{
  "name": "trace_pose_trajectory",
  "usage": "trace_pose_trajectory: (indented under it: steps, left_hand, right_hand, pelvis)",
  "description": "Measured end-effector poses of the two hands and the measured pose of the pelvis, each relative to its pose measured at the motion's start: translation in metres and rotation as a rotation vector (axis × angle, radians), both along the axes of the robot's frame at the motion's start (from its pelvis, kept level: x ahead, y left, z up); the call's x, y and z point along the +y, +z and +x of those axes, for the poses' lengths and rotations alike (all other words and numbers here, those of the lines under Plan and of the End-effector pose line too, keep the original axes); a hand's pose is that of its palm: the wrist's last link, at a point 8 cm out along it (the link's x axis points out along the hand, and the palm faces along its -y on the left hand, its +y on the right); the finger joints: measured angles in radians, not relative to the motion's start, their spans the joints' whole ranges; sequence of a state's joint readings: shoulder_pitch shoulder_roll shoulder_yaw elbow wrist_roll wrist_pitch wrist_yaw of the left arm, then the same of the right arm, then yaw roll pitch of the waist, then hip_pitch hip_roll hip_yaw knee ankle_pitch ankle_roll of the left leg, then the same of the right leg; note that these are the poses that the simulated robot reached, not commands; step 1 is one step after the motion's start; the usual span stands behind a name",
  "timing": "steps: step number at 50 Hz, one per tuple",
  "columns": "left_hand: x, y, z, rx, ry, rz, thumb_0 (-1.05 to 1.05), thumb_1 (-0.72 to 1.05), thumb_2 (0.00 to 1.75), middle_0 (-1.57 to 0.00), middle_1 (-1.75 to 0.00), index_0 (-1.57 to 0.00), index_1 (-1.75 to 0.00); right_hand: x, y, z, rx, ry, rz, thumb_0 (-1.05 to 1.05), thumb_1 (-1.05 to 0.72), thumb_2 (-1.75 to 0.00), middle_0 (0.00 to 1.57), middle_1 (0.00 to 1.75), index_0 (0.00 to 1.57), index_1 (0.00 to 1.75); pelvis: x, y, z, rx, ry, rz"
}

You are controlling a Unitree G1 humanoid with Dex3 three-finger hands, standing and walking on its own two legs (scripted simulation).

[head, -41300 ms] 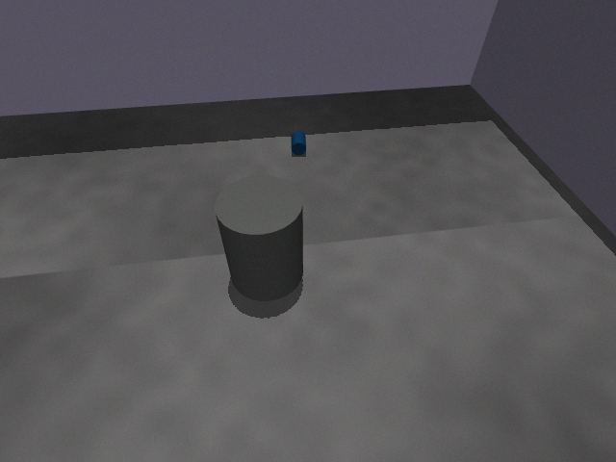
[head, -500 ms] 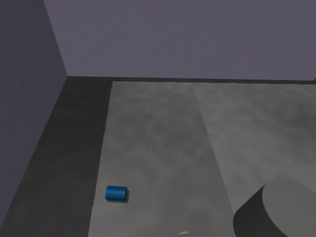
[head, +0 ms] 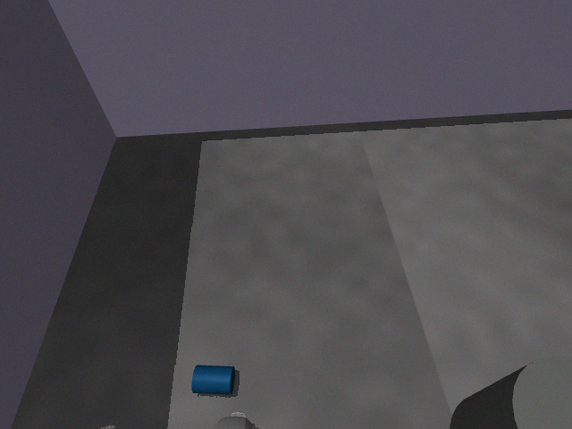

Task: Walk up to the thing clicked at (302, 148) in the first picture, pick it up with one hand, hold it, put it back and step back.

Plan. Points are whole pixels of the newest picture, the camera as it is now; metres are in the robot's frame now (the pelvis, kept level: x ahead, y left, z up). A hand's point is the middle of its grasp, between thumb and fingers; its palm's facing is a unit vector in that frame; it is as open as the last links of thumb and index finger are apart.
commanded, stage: walk up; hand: left
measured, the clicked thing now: (214, 379) +0.37 +0.27 -0.73
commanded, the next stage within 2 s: none
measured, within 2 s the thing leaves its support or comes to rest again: neither
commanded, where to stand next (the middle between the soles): +0.00 +0.00 m, yaw +3 degrees
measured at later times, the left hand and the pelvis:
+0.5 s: hand out of the picture +0.01 +0.25 -0.16, palm faces +0.01 -0.90 -0.43, open 7.4 cm; pelvis -0.02 -0.03 -0.02, yaw +0 degrees
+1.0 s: hand out of the picture +0.02 +0.24 -0.15, palm faces +0.06 -0.93 -0.36, open 7.4 cm; pelvis -0.04 -0.02 -0.01, yaw +5 degrees
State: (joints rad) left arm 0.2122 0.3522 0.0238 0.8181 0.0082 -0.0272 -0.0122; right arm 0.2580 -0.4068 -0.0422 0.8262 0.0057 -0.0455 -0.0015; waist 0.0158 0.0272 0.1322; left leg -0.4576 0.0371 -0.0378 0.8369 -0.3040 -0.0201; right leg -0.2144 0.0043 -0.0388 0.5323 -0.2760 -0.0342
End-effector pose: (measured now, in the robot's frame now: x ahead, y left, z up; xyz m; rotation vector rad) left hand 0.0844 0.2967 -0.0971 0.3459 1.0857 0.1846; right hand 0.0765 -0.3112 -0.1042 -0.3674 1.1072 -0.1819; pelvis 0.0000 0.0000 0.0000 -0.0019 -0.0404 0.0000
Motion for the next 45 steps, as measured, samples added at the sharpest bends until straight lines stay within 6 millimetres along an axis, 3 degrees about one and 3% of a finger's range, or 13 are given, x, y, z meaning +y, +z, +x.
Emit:
trace_pose_trajectory:
  steps: [5,9,14,19,23,28,33,38,45]
  left_hand:
    - [0.018,-0.032,0.015,0.012,0.052,-0.026,0.00,0.90,0.90,-0.20,-0.30,-0.20,-0.30]
    - [0.020,-0.044,0.017,0.057,0.073,-0.033,0.00,0.90,0.90,-0.20,-0.30,-0.20,-0.30]
    - [0.015,-0.046,-0.001,0.116,0.071,-0.033,0.00,0.90,0.90,-0.20,-0.30,-0.20,-0.30]
    - [0.009,-0.043,-0.033,0.155,0.076,0.014,0.00,0.90,0.90,-0.20,-0.30,-0.20,-0.30]
    - [-0.002,-0.031,-0.066,0.165,0.100,0.055,0.00,0.90,0.90,-0.20,-0.30,-0.20,-0.30]
    - [-0.007,-0.006,-0.094,0.192,0.130,0.086,0.00,0.90,0.89,-0.20,-0.30,-0.20,-0.30]
    - [-0.002,0.004,-0.094,0.153,0.130,0.097,0.00,0.90,0.89,-0.20,-0.30,-0.20,-0.30]
    - [0.007,-0.008,-0.088,0.106,0.147,0.073,0.00,0.90,0.90,-0.20,-0.30,-0.20,-0.30]
    - [-0.012,-0.015,-0.077,0.047,0.112,0.020,0.00,0.90,0.90,-0.20,-0.30,-0.20,-0.30]
  right_hand:
    - [0.009,-0.007,0.022,0.022,0.021,-0.056,0.00,-0.91,-0.90,0.21,0.30,0.20,0.30]
    - [0.017,-0.003,0.033,0.022,0.029,-0.059,0.00,-0.90,-0.90,0.21,0.30,0.20,0.30]
    - [0.014,0.003,0.047,-0.022,0.042,-0.055,0.00,-0.90,-0.90,0.21,0.30,0.20,0.30]
    - [-0.001,-0.008,0.052,-0.065,0.059,-0.030,0.00,-0.90,-0.90,0.21,0.30,0.20,0.30]
    - [-0.014,-0.025,0.042,-0.053,0.038,0.009,0.00,-0.90,-0.90,0.21,0.30,0.20,0.30]
    - [-0.018,-0.026,0.021,0.007,0.009,0.052,0.00,-0.90,-0.90,0.21,0.30,0.20,0.30]
    - [-0.015,-0.030,0.000,0.081,0.030,0.050,0.00,-0.91,-0.90,0.21,0.30,0.20,0.30]
    - [-0.001,-0.030,-0.011,0.108,0.064,0.039,0.00,-0.91,-0.90,0.21,0.30,0.20,0.30]
    - [-0.004,-0.019,-0.009,0.039,0.048,0.050,0.00,-0.90,-0.90,0.21,0.30,0.20,0.30]
  pelvis:
    - [0.010,-0.019,0.017,-0.013,0.031,-0.002]
    - [0.009,-0.019,0.015,-0.013,0.029,-0.007]
    - [0.002,-0.016,0.006,0.009,0.015,-0.014]
    - [-0.011,-0.025,-0.007,0.012,-0.006,-0.001]
    - [-0.023,-0.027,-0.017,-0.016,0.023,-0.042]
    - [-0.027,-0.011,-0.019,0.000,0.011,0.029]
    - [-0.025,-0.007,-0.025,0.013,0.044,0.025]
    - [-0.021,-0.011,-0.034,-0.003,0.066,0.059]
    - [-0.028,-0.009,-0.037,-0.020,0.067,0.007]
